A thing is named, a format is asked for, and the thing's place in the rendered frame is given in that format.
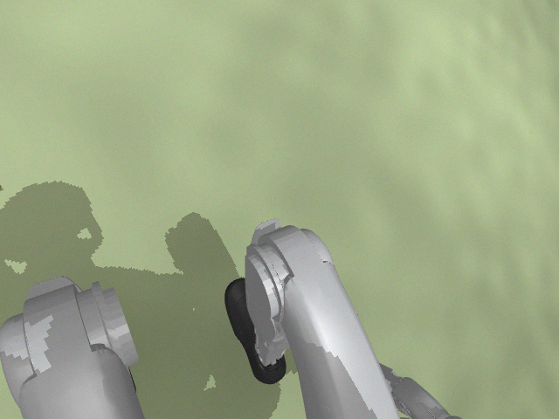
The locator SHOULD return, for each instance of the right robot foot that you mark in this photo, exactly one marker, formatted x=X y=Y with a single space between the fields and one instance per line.
x=235 y=303

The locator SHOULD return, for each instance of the right robot hand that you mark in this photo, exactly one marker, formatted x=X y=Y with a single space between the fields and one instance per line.
x=411 y=399

